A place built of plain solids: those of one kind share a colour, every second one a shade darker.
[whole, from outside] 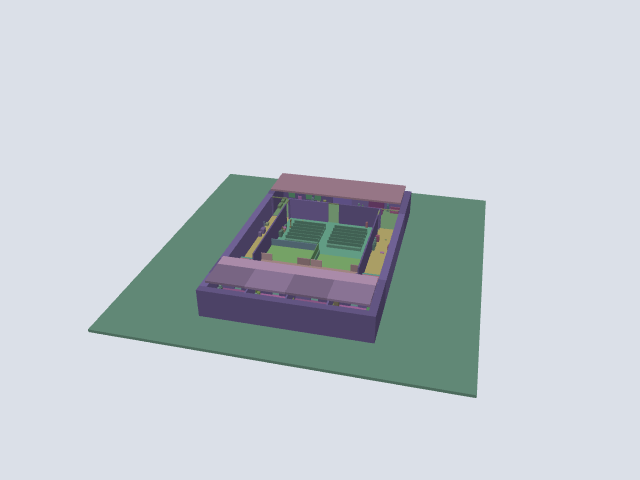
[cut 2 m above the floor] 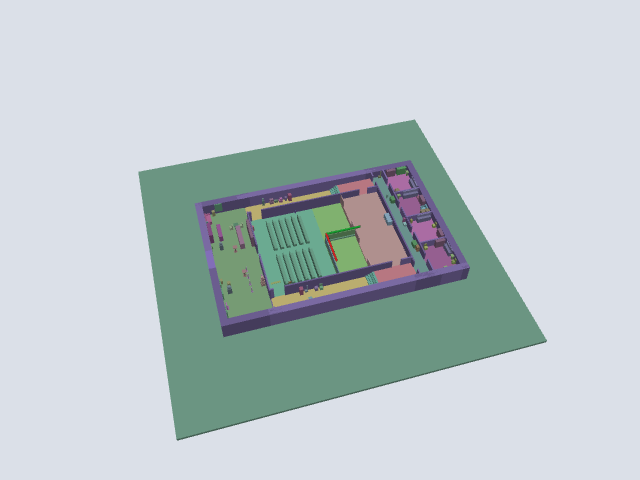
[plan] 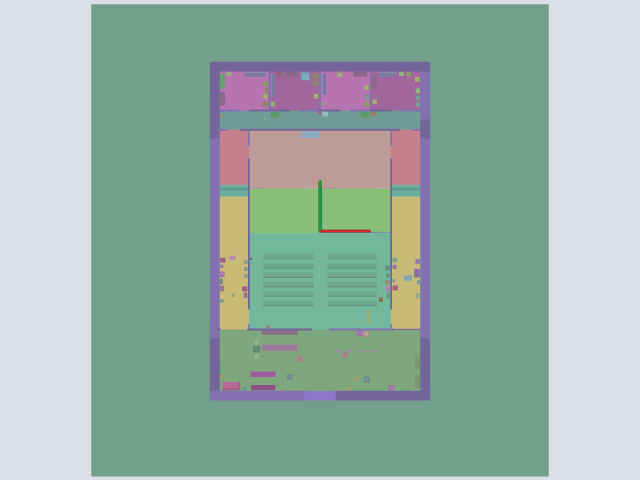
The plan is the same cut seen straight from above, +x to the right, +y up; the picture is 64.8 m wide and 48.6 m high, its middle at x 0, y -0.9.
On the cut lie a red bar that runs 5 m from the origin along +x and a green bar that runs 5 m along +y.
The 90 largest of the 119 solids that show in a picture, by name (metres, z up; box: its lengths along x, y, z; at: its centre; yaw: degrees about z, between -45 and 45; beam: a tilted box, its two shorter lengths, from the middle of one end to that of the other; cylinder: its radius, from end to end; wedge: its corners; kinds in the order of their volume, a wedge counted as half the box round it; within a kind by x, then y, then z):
{
 "ground_under_all_1": {"box": [46.32, 47.84, 0.4], "at": [0.0, -0.94, -0.75]},
 "wall_1": {"box": [1.0, 8.1, 3.97], "at": [-10.65, -13.11, 1.38]},
 "wall_2": {"box": [1.0, 22.01, 3.97], "at": [-10.65, 0.15, 1.38]},
 "wall_3": {"box": [1.0, 3.75, 3.97], "at": [-10.65, 11.23, 1.38]},
 "wall_4": {"box": [1.0, 5.85, 3.97], "at": [-10.65, 14.23, 1.38]},
 "wall_5": {"box": [2.19, 0.2, 3.97], "at": [-9.26, 12.21, 1.38]},
 "wall_6": {"box": [6.93, 1.0, 3.97], "at": [-7.69, 16.66, 1.38]},
 "wall_7": {"box": [0.2, 15.27, 3.97], "at": [-7.2, -0.29, 1.38]},
 "wall_8": {"box": [0.2, 1.71, 3.97], "at": [-7.2, 9.5, 1.38]},
 "wall_9": {"box": [9.55, 1.0, 3.97], "at": [-6.38, -16.66, 1.38]},
 "wall_10": {"box": [4.17, 0.2, 3.97], "at": [-5.12, 12.21, 1.38]},
 "wall_11": {"box": [0.2, 4.25, 3.97], "at": [-5.12, 14.23, 1.38]},
 "wall_12": {"box": [6.5, 0.2, 3.97], "at": [-4.05, -9.96, 1.38]},
 "wall_13": {"box": [6.93, 1.0, 3.97], "at": [-2.56, 16.66, 1.38]},
 "wall_14": {"box": [2.19, 0.2, 3.97], "at": [-0.99, 12.21, 1.38]},
 "wall_15": {"box": [14.6, 0.2, 3.97], "at": [0.0, 10.26, 1.38]},
 "wall_16": {"box": [0.2, 4.25, 3.97], "at": [0.0, 14.23, 1.38]},
 "wall_17": {"box": [2.19, 0.2, 3.97], "at": [0.99, 12.21, 1.38]},
 "wall_18": {"box": [6.93, 1.0, 3.97], "at": [2.56, 16.66, 1.38]},
 "wall_19": {"box": [6.4, 0.2, 3.97], "at": [4.1, -9.96, 1.38]},
 "wall_20": {"box": [2.19, 0.2, 3.97], "at": [4.13, 12.21, 1.38]},
 "wall_21": {"box": [4.17, 0.2, 3.97], "at": [5.12, 12.21, 1.38]},
 "wall_22": {"box": [0.2, 4.25, 3.97], "at": [5.12, 14.23, 1.38]},
 "wall_23": {"box": [2.19, 0.2, 3.97], "at": [6.12, 12.21, 1.38]},
 "wall_24": {"box": [9.55, 1.0, 3.97], "at": [6.38, -16.66, 1.38]},
 "wall_25": {"box": [0.2, 15.27, 3.97], "at": [7.2, -0.29, 1.38]},
 "wall_26": {"box": [0.2, 1.71, 3.97], "at": [7.2, 9.5, 1.38]},
 "wall_27": {"box": [6.93, 1.0, 3.97], "at": [7.69, 16.66, 1.38]},
 "wall_28": {"box": [2.19, 0.2, 3.97], "at": [9.26, 12.21, 1.38]},
 "wall_29": {"box": [2.19, 0.2, 3.97], "at": [9.26, 12.21, 1.38]},
 "wall_30": {"box": [1.0, 8.1, 3.97], "at": [10.65, -13.11, 1.38]},
 "wall_31": {"box": [1.0, 22.01, 3.97], "at": [10.65, 0.15, 1.38]},
 "wall_32": {"box": [1.0, 3.75, 3.97], "at": [10.65, 11.23, 1.38]},
 "wall_33": {"box": [1.0, 5.85, 3.97], "at": [10.65, 14.23, 1.38]},
 "floor_stage_1": {"box": [14.4, 5.95, 1.36], "at": [0.0, 7.28, 0.08]},
 "floor_dressing_1": {"box": [5.13, 4.05, 1.36], "at": [-7.69, 14.23, 0.08]},
 "floor_dressing_2": {"box": [5.13, 4.05, 1.36], "at": [-2.56, 14.23, 0.08]},
 "floor_dressing_3": {"box": [5.13, 4.05, 1.36], "at": [2.56, 14.23, 0.08]},
 "floor_dressing_4": {"box": [5.13, 4.05, 1.36], "at": [7.69, 14.23, 0.08]},
 "floor_parterre_1": {"box": [14.4, 9.76, 0.6], "at": [0.0, -5.08, -0.3]},
 "floor_foyer_1": {"box": [20.5, 6.3, 0.6], "at": [0.0, -13.11, -0.3]},
 "floor_back_corridor_1": {"box": [20.5, 1.95, 1.36], "at": [0.0, 11.23, 0.08]},
 "floor_lift_1": {"box": [7.05, 4.5, 0.6], "at": [-3.67, 2.06, -0.3]},
 "floor_lift_2": {"box": [6.95, 4.5, 1.11], "at": [3.73, 2.06, -0.04]},
 "floor_promenade_1": {"box": [3.05, 13.46, 0.6], "at": [-8.72, -3.23, -0.3]},
 "floor_promenade_2": {"box": [3.05, 13.46, 0.6], "at": [8.72, -3.23, -0.3]},
 "floor_walk_1": {"box": [3.05, 5.55, 1.36], "at": [-8.72, 7.48, 0.08]},
 "floor_walk_2": {"box": [3.05, 5.55, 1.36], "at": [8.72, 7.48, 0.08]},
 "ceil_foyer_1": {"box": [20.5, 6.3, 0.3], "at": [0.0, -13.11, 4.55]},
 "ceil_dressing_1": {"box": [5.13, 4.05, 0.3], "at": [-7.69, 14.23, 4.16]},
 "ceil_dressing_2": {"box": [5.13, 4.05, 0.3], "at": [-2.56, 14.23, 4.16]},
 "ceil_dressing_3": {"box": [5.13, 4.05, 0.3], "at": [2.56, 14.23, 4.16]},
 "ceil_dressing_4": {"box": [5.13, 4.05, 0.3], "at": [7.69, 14.23, 4.16]},
 "door_leaf_1": {"box": [3.2, 0.97, 3.87], "at": [0.0, -16.67, 1.33]},
 "ceil_back_corridor_1": {"box": [20.5, 1.95, 0.3], "at": [0.0, 11.23, 4.16]},
 "seats_parterre_1": {"box": [5.1, 0.44, 0.45], "at": [-3.2, -7.27, 0.22]},
 "seats_parterre_2": {"box": [5.1, 0.44, 0.45], "at": [-3.2, -6.32, 0.22]},
 "seats_parterre_3": {"box": [5.1, 0.44, 0.45], "at": [-3.2, -5.37, 0.22]},
 "seats_parterre_4": {"box": [5.1, 0.44, 0.45], "at": [-3.2, -4.42, 0.22]},
 "seats_parterre_5": {"box": [5.1, 0.44, 0.45], "at": [-3.2, -3.47, 0.22]},
 "seats_parterre_6": {"box": [5.1, 0.44, 0.45], "at": [-3.2, -2.52, 0.22]},
 "seats_parterre_7": {"box": [5.0, 0.44, 0.45], "at": [3.25, -7.27, 0.22]},
 "seats_parterre_8": {"box": [5.0, 0.44, 0.45], "at": [3.25, -6.32, 0.22]},
 "seats_parterre_9": {"box": [5.0, 0.44, 0.45], "at": [3.25, -5.37, 0.22]},
 "seats_parterre_10": {"box": [5.0, 0.44, 0.45], "at": [3.25, -4.42, 0.22]},
 "seats_parterre_11": {"box": [5.0, 0.44, 0.45], "at": [3.25, -3.47, 0.22]},
 "seats_parterre_12": {"box": [5.0, 0.44, 0.45], "at": [3.25, -2.52, 0.22]},
 "tread_walk_1": {"box": [2.85, 0.3, 0.98], "at": [-8.72, 3.96, -0.11]},
 "tread_walk_2": {"box": [2.85, 0.3, 1.17], "at": [-8.72, 4.25, -0.01]},
 "tread_walk_3": {"box": [2.85, 0.3, 1.36], "at": [-8.72, 4.55, 0.08]},
 "tread_walk_4": {"box": [2.85, 0.3, 0.98], "at": [8.72, 3.96, -0.11]},
 "tread_walk_5": {"box": [2.85, 0.3, 1.17], "at": [8.72, 4.25, -0.01]},
 "tread_walk_6": {"box": [2.85, 0.3, 1.36], "at": [8.72, 4.55, 0.08]},
 "bar_foyer_1": {"box": [3.65, 0.65, 1.1], "at": [-4.08, -11.81, 0.55]},
 "bar_foyer_2": {"box": [3.65, 0.4, 2.1], "at": [-4.08, -10.29, 1.05]},
 "costume_rail_dressing_1": {"box": [0.5, 1.4, 1.66], "at": [-9.87, 13.4, 1.58]},
 "costume_rail_dressing_2": {"box": [1.4, 0.5, 1.66], "at": [-2.85, 15.88, 1.58]},
 "costume_rail_dressing_3": {"box": [1.4, 0.5, 1.66], "at": [4.08, 15.88, 1.58]},
 "costume_rail_dressing_4": {"box": [0.5, 1.4, 1.66], "at": [5.5, 15.21, 1.58]},
 "cloakroom_foyer_1": {"box": [2.5, 0.55, 1.75], "at": [-5.75, -15.85, 0.87]},
 "cloakroom_foyer_2": {"box": [2.5, 0.55, 1.0], "at": [-5.75, -14.5, 0.5]},
 "dressing_table_dressing_1": {"box": [2.2, 0.5, 0.77], "at": [-6.58, 15.88, 1.14]},
 "dressing_table_dressing_2": {"box": [0.5, 2.35, 0.77], "at": [-4.75, 14.73, 1.14]},
 "dressing_table_dressing_3": {"box": [0.5, 2.1, 0.77], "at": [0.38, 14.86, 1.14]},
 "dressing_table_dressing_4": {"box": [1.8, 0.5, 0.77], "at": [6.8, 15.88, 1.14]},
 "floor_tongue_1": {"box": [0.4, 4.5, 1.36], "at": [0.05, 2.06, 0.08]},
 "rail_lift_1": {"box": [7.09, 0.12, 2.16], "at": [3.65, -0.14, 0.48]},
 "rail_tongue_1": {"box": [0.12, 4.5, 2.41], "at": [0.05, 2.06, 0.6]},
 "lockers_dressing_1": {"box": [0.48, 1.5, 1.8], "at": [-9.88, 15.15, 1.66]},
 "prop_table_stage_1": {"box": [1.8, 0.7, 0.77], "at": [-0.97, 9.78, 1.14]}
}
